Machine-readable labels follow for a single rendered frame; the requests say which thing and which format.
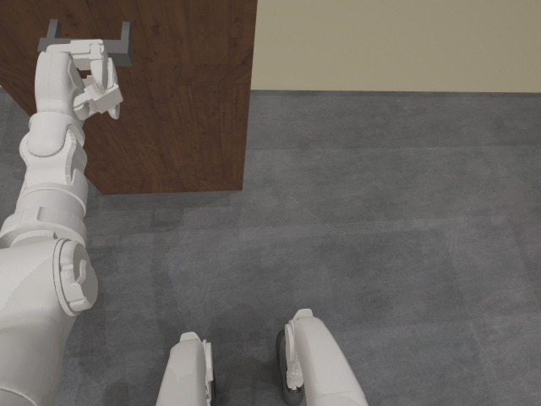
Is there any drawer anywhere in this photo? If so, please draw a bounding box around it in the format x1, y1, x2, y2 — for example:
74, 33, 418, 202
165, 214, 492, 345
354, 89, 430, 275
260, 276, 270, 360
0, 0, 244, 64

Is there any robot left forearm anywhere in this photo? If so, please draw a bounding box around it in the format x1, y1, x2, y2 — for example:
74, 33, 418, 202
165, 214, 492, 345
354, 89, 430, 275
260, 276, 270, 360
0, 112, 88, 249

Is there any right robot shin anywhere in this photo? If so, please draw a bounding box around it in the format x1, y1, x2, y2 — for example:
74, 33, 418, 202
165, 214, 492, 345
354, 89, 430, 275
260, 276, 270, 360
286, 309, 324, 388

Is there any cabinet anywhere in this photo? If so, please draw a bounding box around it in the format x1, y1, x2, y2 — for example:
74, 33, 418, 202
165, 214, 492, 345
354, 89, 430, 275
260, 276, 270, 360
0, 0, 258, 195

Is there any left robot hand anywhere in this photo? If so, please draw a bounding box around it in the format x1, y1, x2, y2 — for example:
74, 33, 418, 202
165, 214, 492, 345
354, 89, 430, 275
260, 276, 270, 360
35, 39, 123, 128

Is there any handle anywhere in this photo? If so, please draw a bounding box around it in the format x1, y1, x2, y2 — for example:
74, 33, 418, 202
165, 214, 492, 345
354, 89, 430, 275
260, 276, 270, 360
37, 19, 134, 66

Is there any left robot upper arm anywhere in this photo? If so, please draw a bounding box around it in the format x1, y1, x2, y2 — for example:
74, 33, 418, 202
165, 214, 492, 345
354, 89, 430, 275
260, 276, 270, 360
0, 239, 98, 406

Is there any robot left thigh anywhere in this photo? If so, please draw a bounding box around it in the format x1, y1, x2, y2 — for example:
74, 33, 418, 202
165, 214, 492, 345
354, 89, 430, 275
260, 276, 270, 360
156, 338, 213, 406

